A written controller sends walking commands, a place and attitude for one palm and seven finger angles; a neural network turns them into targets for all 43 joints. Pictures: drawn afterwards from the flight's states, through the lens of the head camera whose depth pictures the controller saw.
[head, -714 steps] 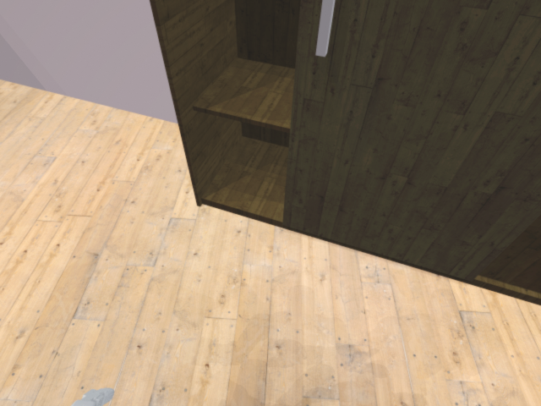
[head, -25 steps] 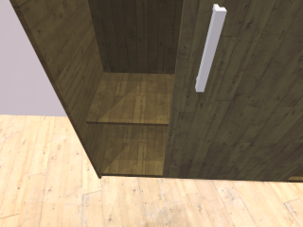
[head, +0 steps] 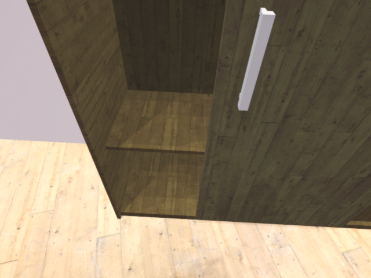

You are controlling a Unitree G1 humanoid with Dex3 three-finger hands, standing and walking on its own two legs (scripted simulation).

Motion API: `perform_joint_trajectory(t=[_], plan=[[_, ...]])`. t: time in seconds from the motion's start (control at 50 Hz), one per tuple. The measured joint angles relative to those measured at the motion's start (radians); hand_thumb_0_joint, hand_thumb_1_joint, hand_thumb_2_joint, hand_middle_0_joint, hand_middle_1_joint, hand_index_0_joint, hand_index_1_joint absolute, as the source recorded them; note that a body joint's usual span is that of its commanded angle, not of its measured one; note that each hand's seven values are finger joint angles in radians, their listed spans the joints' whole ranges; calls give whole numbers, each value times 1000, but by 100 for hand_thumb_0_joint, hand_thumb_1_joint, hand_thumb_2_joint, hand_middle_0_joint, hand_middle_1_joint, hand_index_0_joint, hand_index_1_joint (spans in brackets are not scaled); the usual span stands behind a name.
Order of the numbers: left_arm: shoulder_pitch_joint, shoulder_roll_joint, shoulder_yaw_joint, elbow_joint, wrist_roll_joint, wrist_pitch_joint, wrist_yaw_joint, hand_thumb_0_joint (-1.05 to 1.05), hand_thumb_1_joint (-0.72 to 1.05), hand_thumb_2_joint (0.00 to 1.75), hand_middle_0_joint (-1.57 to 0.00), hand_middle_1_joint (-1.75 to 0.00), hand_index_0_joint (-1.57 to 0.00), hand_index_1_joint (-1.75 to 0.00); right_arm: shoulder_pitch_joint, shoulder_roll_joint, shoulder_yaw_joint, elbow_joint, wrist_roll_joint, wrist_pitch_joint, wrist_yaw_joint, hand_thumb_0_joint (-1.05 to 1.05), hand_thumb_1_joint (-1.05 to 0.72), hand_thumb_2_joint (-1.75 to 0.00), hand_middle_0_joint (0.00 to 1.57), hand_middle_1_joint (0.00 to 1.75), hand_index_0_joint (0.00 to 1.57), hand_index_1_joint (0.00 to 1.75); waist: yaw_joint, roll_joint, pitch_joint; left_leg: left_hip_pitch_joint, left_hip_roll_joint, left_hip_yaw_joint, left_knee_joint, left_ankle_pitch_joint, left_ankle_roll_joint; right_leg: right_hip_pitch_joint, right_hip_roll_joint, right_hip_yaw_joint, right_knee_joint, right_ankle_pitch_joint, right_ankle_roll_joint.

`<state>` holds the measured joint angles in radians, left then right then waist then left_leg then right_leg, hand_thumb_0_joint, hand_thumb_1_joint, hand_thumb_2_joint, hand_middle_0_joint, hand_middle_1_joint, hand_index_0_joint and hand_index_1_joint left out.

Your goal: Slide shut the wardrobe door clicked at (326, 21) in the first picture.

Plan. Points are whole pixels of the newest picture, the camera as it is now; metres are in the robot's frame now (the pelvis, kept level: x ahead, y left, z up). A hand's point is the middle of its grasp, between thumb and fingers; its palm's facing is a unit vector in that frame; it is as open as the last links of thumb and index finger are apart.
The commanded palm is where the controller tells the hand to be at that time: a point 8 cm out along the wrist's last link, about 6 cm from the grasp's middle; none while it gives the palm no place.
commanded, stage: come to a stop and stand still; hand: right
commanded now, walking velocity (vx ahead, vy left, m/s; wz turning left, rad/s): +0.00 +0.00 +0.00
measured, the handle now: (251, 63) +0.56 -0.12 +0.22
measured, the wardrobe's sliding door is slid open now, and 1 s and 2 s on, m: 0.42 0.42 0.42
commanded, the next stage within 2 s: look again from close up in 0.26 s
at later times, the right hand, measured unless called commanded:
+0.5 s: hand out of the picture -0.04 -0.14 -0.18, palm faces +0.05 +0.99 -0.14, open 7.4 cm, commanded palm none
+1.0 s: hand out of the picture -0.03 -0.14 -0.17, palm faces +0.06 +0.99 -0.14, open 7.4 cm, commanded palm none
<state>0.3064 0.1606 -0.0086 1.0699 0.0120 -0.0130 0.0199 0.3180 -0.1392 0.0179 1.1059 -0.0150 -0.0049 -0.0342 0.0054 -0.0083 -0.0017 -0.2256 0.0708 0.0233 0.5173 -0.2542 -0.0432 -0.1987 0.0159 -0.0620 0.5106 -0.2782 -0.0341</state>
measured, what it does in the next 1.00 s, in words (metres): stands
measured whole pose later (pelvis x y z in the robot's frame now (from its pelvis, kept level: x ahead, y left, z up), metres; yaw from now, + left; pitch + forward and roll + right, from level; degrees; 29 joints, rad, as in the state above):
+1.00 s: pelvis -0.01 +0.01 +0.00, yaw +0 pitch -2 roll +0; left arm 0.33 0.11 -0.01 1.12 0.01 -0.01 0.02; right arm 0.36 -0.11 0.00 1.10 -0.02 -0.01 -0.04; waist 0.00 0.01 0.01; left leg -0.22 0.05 0.04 0.47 -0.22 -0.03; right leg -0.20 0.00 -0.05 0.47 -0.25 -0.02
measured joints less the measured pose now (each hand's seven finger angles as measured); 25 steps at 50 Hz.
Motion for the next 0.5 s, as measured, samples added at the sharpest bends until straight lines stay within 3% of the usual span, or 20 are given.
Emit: perform_joint_trajectory(t=[0.5], plan=[[26, -45, -1, 54, -4, 5, 1, 1, 91, 90, -20, -30, -20, -29, 40, 31, -10, 4, 2, -4, 1, 0, -91, -90, 20, 30, 20, 30, -3, 19, 14, -3, -20, 14, -31, 30, 19, -10, -20, 14, -23, 31, 19]])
